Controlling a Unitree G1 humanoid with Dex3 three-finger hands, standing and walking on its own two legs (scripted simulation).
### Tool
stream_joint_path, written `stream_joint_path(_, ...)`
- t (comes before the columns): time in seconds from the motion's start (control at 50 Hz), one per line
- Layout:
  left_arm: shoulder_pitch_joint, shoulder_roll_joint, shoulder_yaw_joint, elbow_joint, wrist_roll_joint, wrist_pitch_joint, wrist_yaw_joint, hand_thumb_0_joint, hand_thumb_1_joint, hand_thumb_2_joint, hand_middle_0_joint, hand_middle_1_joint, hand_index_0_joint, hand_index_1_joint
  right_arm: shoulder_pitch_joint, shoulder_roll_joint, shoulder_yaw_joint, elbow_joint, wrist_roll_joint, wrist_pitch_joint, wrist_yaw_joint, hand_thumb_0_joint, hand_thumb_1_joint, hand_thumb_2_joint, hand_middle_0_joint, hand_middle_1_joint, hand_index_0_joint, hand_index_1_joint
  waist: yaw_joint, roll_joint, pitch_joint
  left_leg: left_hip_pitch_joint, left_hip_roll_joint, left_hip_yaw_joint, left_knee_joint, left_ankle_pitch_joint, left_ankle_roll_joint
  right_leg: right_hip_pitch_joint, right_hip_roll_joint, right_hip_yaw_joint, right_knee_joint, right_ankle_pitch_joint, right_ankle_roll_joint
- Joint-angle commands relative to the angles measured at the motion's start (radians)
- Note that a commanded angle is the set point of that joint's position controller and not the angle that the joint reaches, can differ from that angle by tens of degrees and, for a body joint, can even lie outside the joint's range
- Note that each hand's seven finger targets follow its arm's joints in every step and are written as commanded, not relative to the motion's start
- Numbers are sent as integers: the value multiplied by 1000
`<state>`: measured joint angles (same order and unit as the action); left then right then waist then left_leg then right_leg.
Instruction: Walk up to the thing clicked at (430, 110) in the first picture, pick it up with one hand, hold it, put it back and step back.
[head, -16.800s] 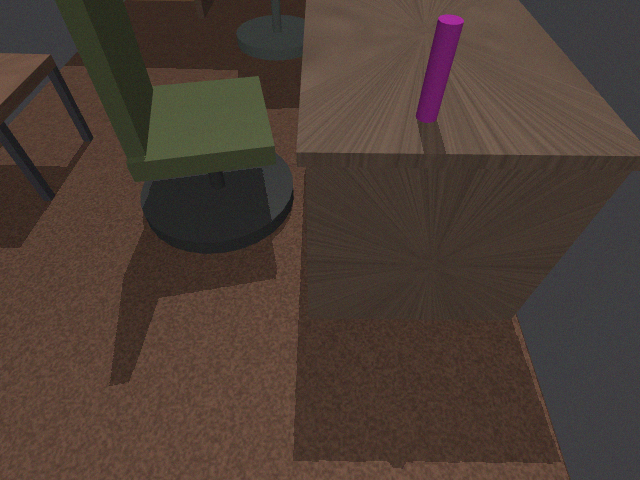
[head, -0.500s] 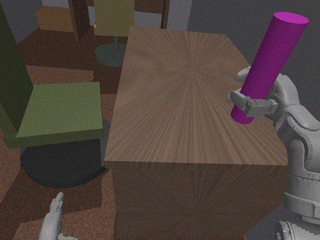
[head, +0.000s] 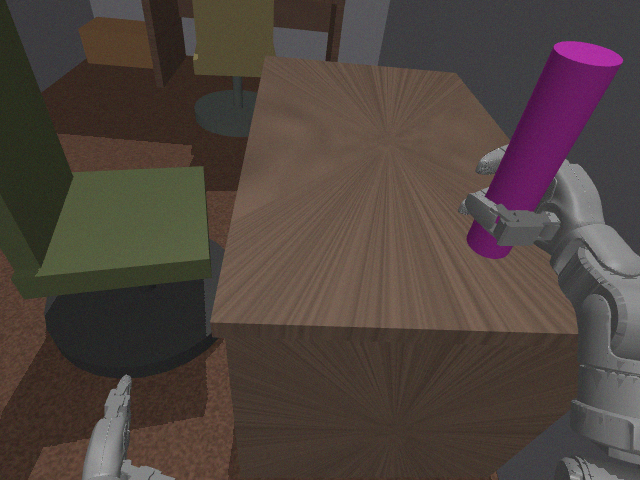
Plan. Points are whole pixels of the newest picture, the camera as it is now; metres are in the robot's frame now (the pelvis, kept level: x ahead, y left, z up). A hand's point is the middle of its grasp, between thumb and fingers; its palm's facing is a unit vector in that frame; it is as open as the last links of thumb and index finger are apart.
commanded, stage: hold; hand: right
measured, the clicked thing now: (527, 167) +0.32 -0.17 +0.29
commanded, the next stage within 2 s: crouch in 1.20 s
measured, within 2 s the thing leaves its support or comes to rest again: neither
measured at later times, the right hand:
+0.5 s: hand (509, 196) +0.33 -0.17 +0.25, palm faces +0.01 +1.00 -0.06, open 6.6 cm
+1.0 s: hand (496, 197) +0.33 -0.16 +0.25, palm faces -0.03 +1.00 -0.08, open 6.6 cm
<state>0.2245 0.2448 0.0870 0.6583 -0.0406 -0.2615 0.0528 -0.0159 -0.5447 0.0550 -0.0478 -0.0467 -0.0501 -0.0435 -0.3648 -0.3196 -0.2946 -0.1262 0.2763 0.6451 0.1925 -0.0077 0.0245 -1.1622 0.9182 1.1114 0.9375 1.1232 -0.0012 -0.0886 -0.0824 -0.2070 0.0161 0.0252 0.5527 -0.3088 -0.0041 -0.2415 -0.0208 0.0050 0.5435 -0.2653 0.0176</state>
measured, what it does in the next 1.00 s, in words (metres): stands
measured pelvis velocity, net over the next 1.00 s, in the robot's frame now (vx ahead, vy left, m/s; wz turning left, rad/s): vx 0.00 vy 0.00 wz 0.00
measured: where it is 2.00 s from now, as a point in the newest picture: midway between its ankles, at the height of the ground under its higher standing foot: outside the picture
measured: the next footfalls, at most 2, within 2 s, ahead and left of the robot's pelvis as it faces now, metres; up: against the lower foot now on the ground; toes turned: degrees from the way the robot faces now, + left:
none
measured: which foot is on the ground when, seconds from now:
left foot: down 0.00-1.00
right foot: down 0.00-1.00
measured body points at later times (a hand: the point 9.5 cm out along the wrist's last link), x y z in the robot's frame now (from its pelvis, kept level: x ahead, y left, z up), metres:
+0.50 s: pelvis +0.01 +0.00 +0.00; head -0.04 +0.03 +0.45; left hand +0.17 +0.26 -0.08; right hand +0.32 -0.22 +0.26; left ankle -0.01 +0.12 -0.73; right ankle +0.02 -0.13 -0.73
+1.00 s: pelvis +0.00 +0.00 +0.00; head -0.04 +0.03 +0.45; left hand +0.16 +0.26 -0.09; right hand +0.32 -0.21 +0.26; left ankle -0.01 +0.12 -0.73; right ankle +0.02 -0.13 -0.73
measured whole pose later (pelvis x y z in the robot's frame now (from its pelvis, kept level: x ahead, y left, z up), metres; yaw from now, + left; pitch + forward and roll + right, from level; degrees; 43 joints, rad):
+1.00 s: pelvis +0.00 +0.00 +0.00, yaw +0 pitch -2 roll +0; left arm 0.23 0.25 0.08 0.72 -0.04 -0.24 0.06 -0.02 -0.55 0.06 -0.05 -0.05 -0.05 -0.05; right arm -0.40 -0.31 -0.27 -0.14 0.24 0.64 0.17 -0.01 0.02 -1.16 0.92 1.10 0.94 1.12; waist -0.01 -0.09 -0.06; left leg -0.20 0.01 0.03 0.54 -0.30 0.00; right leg -0.24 -0.02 0.01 0.54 -0.26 0.02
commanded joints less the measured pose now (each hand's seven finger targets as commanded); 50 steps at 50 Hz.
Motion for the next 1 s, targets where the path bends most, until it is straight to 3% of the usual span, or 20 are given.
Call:
stream_joint_path(0.0, -72, 115, 53, -118, -1, -48, 0, 0, -554, 53, -44, -45, -42, -48, -478, -233, -113, -282, 4, -113, -20, 0, -531, -1337, 1426, 1475, 1438, 1475, 0, 37, -157, -59, -16, 20, -103, 176, -4, 117, 29, -12, -67, 126, -35)
stream_joint_path(0.04, -117, 124, 48, -127, -4, -56, 1, 0, -559, 57, -45, -45, -40, -50, -501, -191, -62, -263, 1, -108, -18, 0, -513, -1331, 1417, 1468, 1430, 1468, 5, 36, -157, -70, -19, 23, -97, 190, -1, 130, 23, -5, -65, 151, -34)
stream_joint_path(0.06, -141, 91, 2, -127, -4, -57, -1, 0, -558, 56, -45, -46, -41, -50, -508, -166, -41, -264, 1, -108, -13, 0, -496, -1327, 1405, 1462, 1420, 1462, -5, 28, -170, -55, -17, 23, -93, 210, 0, 136, 21, -2, -57, 180, -33)
stream_joint_path(0.12, -237, 148, 35, -162, 0, -69, 18, 0, -557, 54, -46, -46, -42, -50, -498, -156, -26, -232, -3, -97, -6, 0, -487, -1316, 1394, 1452, 1411, 1452, -10, 64, -180, -48, -21, 30, -96, 184, 0, 141, 15, 8, -61, 169, -29)
stream_joint_path(0.2, -210, 149, 18, -179, 5, -65, 31, 0, -559, 53, -46, -45, -41, -49, -477, -213, -94, -193, -7, -92, -12, 0, -485, -1309, 1386, 1443, 1402, 1443, -26, 110, -258, 14, -15, 32, -88, 254, -11, 151, 22, 2, -43, 228, -32)
stream_joint_path(0.3, -50, 107, 20, -132, 3, -29, 20, 0, -549, 47, -42, -42, -42, -42, -447, -281, -171, -242, 1, -110, -33, 0, -513, -1353, 1447, 1501, 1462, 1501, -28, 105, -223, 17, -5, 18, -95, 292, -19, 130, 39, -24, -40, 227, -36)
stream_joint_path(0.36, -48, 111, 46, -119, 0, -26, 10, 0, -552, 52, -43, -44, -41, -45, -449, -250, -142, -270, 2, -120, -36, 0, -531, -1357, 1453, 1503, 1466, 1503, -9, 55, -164, -37, -13, 15, -101, 242, -8, 123, 33, -24, -55, 190, -34)
stream_joint_path(0.42, -87, 69, -4, -128, -7, -35, -2, 0, -556, 56, -44, -46, -40, -50, -472, -186, -65, -285, 0, -114, -25, 0, -515, -1342, 1430, 1483, 1444, 1483, 5, 41, -111, -66, -14, 12, -112, 206, -7, 114, 30, -23, -61, 151, -37)
stream_joint_path(0.48, -153, 130, 34, -145, -6, -45, 4, 0, -569, 64, -49, -48, -38, -58, -485, -140, -6, -271, -6, -96, -9, 0, -485, -1330, 1398, 1462, 1416, 1462, 18, 37, -145, -70, -20, 19, -103, 227, -3, 148, 19, -6, -63, 195, -33)
stream_joint_path(0.5, -158, 112, 8, -132, -6, -47, 5, 0, -561, 57, -48, -49, -42, -54, -486, -136, 3, -244, -7, -91, -1, 0, -489, -1325, 1392, 1455, 1409, 1455, 14, 41, -129, -66, -20, 22, -105, 223, -4, 144, 19, -4, -62, 192, -34)
stream_joint_path(0.56, -191, 185, 66, -151, 0, -61, 25, 0, -565, 57, -49, -48, -42, -55, -514, -188, -53, -213, -7, -79, 2, 0, -480, -1298, 1364, 1424, 1381, 1424, 15, 80, -206, -38, -18, 29, -100, 259, -10, 176, 19, 3, -51, 228, -36)
stream_joint_path(0.58, -211, 187, 59, -175, 0, -63, 25, 0, -566, 59, -48, -47, -40, -55, -481, -202, -73, -214, -6, -76, -1, 0, -487, -1293, 1371, 1423, 1386, 1423, -8, 104, -208, -16, -18, 36, -99, 248, -10, 162, 20, 5, -55, 219, -33)
stream_joint_path(0.62, -172, 145, 23, -174, -1, -56, 25, 0, -561, 54, -47, -47, -42, -52, -465, -224, -112, -190, 0, -76, -9, 0, -517, -1303, 1388, 1435, 1401, 1434, -21, 124, -203, -1, -15, 35, -100, 249, -14, 152, 25, -2, -51, 215, -36)
stream_joint_path(0.64, -124, 162, 60, -150, 2, -49, 26, 0, -560, 53, -47, -46, -42, -51, -454, -235, -128, -193, 1, -81, -16, 0, -550, -1299, 1397, 1432, 1406, 1432, -14, 129, -214, 8, -13, 33, -99, 258, -15, 148, 26, -6, -51, 217, -34)
stream_joint_path(0.66, -81, 130, 27, -148, 5, -42, 22, 0, -555, 51, -45, -45, -42, -47, -474, -241, -139, -197, 4, -87, -21, 0, -553, -1324, 1420, 1460, 1431, 1460, -18, 148, -223, 14, -13, 31, -99, 268, -17, 146, 28, -9, -48, 221, -36)
stream_joint_path(0.7, -69, 118, 34, -159, 4, -38, 20, 0, -556, 53, -44, -45, -41, -48, -467, -265, -168, -213, 9, -98, -33, 0, -557, -1340, 1443, 1483, 1454, 1483, -23, 143, -222, 14, -9, 23, -98, 277, -18, 139, 33, -20, -43, 222, -36)
stream_joint_path(0.76, -63, 99, 27, -121, 3, -29, 8, 0, -555, 55, -43, -45, -40, -48, -467, -246, -143, -240, 2, -107, -42, 0, -514, -1348, 1439, 1493, 1453, 1493, -21, 71, -178, -22, -10, 18, -100, 251, -9, 126, 34, -22, -51, 201, -37)
stream_joint_path(0.84, -148, 73, -7, -119, -1, -34, 0, 0, -563, 60, -46, -47, -39, -54, -494, -173, -44, -267, -16, -98, -36, 0, -497, -1335, 1413, 1472, 1429, 1472, -11, 10, -150, -47, -11, 13, -107, 218, -3, 121, 29, -17, -60, 176, -35)
stream_joint_path(0.9, -202, 136, 25, -141, -1, -51, 11, 0, -562, 56, -48, -48, -42, -54, -522, -130, 12, -236, -17, -83, -18, 0, -462, -1323, 1383, 1454, 1404, 1454, 16, 36, -153, -66, -19, 20, -111, 189, -1, 149, 17, -2, -71, 160, -33)
stream_joint_path(0.98, -184, 158, 31, -156, 2, -63, 26, 0, -561, 54, -47, -45, -41, -50, -488, -208, -71, -197, -13, -84, -7, 0, -501, -1293, 1375, 1422, 1388, 1422, -3, 106, -205, -16, -19, 32, -107, 202, -8, 153, 20, 1, -66, 168, -35)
